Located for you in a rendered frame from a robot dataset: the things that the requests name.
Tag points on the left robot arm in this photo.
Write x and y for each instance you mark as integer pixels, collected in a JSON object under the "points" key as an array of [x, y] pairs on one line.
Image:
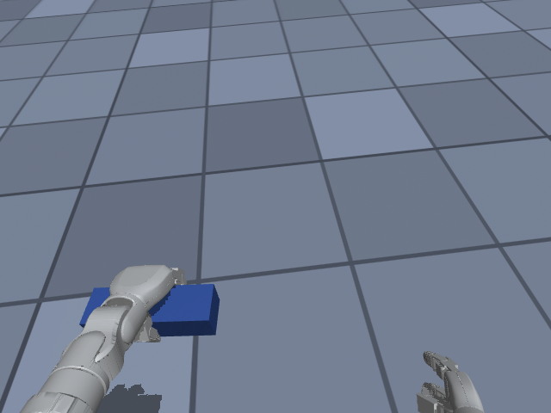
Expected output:
{"points": [[80, 380]]}

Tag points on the right robot hand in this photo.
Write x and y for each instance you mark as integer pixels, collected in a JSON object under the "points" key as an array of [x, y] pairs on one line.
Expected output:
{"points": [[459, 389]]}

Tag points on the carton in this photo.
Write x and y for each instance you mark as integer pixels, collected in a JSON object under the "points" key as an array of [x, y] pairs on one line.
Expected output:
{"points": [[186, 310]]}

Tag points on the left robot hand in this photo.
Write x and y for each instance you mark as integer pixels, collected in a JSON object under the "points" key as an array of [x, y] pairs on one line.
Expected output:
{"points": [[149, 283]]}

